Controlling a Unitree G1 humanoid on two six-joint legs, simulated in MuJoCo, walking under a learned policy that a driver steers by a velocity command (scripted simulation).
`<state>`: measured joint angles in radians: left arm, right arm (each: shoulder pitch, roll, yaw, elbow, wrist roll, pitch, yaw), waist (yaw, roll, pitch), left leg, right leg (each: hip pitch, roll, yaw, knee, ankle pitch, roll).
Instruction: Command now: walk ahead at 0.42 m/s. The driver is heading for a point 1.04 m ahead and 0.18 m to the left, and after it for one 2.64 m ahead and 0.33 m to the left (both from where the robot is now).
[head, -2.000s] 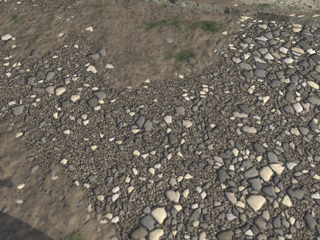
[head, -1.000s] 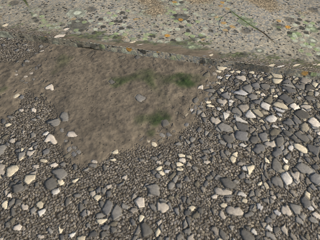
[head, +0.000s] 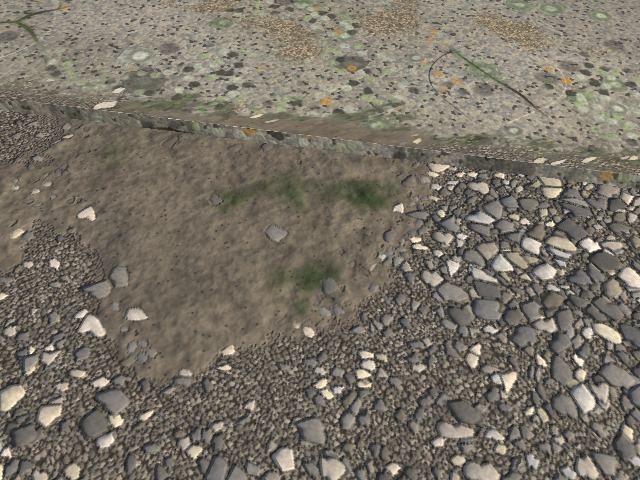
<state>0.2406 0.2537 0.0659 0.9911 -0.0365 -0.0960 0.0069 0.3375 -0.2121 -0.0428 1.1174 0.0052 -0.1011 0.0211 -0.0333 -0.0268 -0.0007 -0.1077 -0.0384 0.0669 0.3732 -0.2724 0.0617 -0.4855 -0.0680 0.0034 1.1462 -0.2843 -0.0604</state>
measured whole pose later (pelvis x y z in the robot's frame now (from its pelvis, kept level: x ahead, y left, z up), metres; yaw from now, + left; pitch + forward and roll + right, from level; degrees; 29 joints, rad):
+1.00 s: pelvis +0.56 -0.01 -0.01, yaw +0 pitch +1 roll +0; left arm 0.29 0.26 0.05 1.01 -0.03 -0.10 0.00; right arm 0.14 -0.24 -0.06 0.93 0.00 -0.10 0.03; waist 0.01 -0.02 0.04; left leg -0.36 -0.02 0.06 0.49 -0.15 0.05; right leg -0.37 -0.04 0.03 1.17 -0.39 -0.05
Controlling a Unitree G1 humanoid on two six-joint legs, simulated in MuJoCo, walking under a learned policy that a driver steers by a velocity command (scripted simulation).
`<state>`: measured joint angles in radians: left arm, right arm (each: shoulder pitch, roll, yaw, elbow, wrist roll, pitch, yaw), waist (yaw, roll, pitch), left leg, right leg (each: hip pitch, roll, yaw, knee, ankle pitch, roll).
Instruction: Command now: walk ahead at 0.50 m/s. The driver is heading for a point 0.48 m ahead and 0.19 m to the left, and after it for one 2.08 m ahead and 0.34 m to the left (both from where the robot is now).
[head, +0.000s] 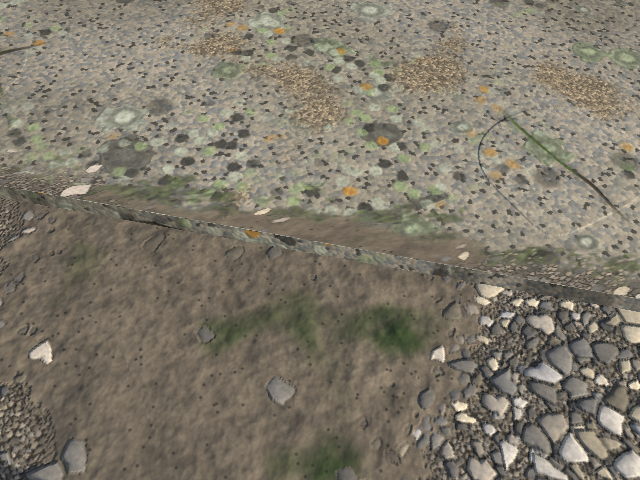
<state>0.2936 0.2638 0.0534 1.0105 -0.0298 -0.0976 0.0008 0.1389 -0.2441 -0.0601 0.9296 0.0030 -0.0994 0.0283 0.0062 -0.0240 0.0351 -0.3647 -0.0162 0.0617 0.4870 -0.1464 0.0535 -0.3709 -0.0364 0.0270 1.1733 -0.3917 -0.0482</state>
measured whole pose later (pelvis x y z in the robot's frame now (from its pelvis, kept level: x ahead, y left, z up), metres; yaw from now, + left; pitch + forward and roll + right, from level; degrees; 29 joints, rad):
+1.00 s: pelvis +0.52 +0.07 -0.02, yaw +28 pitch +1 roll -1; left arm 0.25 0.29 0.08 0.93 -0.02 -0.08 0.01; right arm 0.10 -0.28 -0.09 0.73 0.02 -0.04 0.04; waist 0.03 0.01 0.07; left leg -0.49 -0.03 0.05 0.65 -0.19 0.10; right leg -0.20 -0.08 -0.08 1.06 -0.51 0.04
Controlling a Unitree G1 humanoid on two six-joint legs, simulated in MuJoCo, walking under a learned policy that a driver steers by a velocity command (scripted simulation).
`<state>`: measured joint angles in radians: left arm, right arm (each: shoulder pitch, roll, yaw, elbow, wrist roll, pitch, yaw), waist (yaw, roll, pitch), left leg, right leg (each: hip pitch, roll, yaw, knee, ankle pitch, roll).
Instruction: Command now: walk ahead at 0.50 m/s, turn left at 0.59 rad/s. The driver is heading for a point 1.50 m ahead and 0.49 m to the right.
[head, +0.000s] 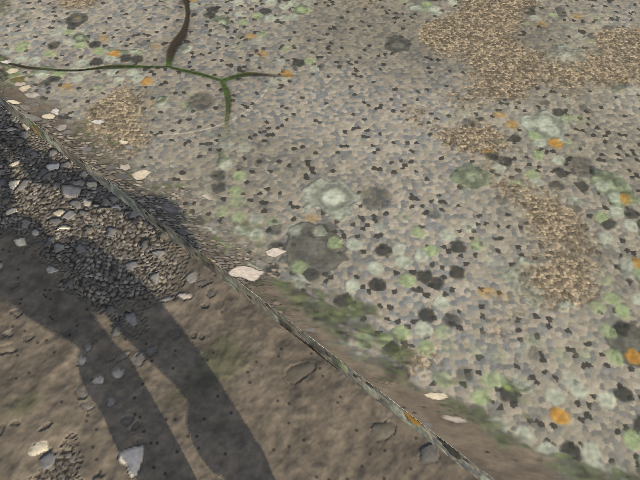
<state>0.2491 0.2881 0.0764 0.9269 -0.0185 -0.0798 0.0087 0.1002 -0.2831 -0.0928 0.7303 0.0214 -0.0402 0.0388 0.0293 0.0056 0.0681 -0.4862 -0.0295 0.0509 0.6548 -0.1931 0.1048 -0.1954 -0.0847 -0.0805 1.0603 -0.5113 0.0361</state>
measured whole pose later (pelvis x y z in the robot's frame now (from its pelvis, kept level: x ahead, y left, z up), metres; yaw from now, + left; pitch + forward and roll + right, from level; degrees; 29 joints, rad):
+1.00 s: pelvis +0.57 -0.02 +0.04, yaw -17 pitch +3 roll +5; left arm 0.37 0.29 0.05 0.77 -0.02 0.00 0.02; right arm 0.02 -0.21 -0.04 0.63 0.01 -0.09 -0.01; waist 0.03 -0.06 0.03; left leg -0.43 -0.02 0.03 0.54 -0.52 -0.11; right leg -0.30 0.03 0.20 0.93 -0.40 0.01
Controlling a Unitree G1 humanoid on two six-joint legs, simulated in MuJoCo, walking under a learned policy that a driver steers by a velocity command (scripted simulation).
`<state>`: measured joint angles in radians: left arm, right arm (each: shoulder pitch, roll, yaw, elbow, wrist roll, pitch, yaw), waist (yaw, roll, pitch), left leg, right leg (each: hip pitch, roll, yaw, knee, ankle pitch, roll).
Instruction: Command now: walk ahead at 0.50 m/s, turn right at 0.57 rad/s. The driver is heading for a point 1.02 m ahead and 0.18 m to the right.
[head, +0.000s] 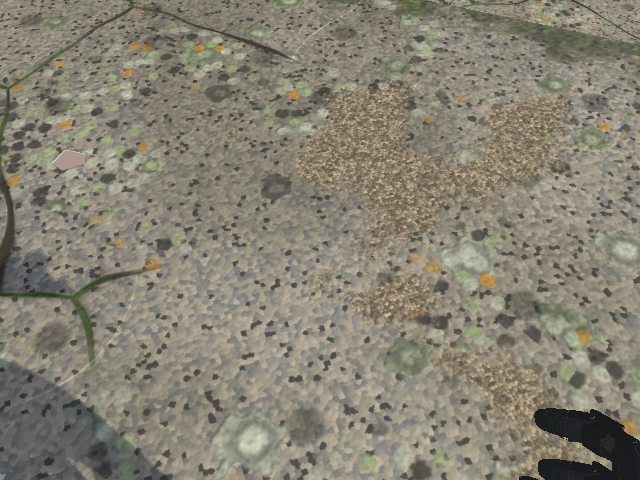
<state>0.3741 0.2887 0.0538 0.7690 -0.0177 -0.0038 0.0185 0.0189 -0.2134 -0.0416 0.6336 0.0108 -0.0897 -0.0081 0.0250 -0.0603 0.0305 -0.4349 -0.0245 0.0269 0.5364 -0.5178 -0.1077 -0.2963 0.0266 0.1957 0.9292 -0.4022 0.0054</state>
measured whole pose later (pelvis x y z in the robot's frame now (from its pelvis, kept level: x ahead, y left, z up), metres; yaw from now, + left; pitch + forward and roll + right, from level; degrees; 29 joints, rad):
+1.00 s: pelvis +0.50 -0.06 +0.04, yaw -19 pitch +1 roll +2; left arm 0.07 0.26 0.04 0.67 -0.01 -0.07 -0.02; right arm 0.37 -0.27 -0.05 0.87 0.02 -0.09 0.02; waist -0.10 -0.04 0.03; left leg 0.00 -0.08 0.03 0.21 -0.24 0.05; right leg -0.65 -0.11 0.05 0.62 0.04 0.01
